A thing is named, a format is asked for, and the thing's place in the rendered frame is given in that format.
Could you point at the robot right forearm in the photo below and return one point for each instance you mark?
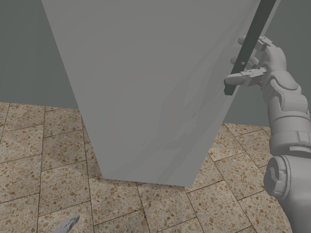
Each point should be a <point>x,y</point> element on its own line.
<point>289,117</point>

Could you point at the right robot upper arm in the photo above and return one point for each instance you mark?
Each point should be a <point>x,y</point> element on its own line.
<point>288,179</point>

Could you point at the robot left hand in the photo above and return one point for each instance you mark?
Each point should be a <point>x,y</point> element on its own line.
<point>67,224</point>

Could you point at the fridge door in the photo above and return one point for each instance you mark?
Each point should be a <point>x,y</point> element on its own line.
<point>148,77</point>

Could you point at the robot right hand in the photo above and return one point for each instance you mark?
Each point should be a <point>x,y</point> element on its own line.
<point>273,59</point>

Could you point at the handle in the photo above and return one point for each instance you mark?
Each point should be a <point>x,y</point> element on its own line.
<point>263,11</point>

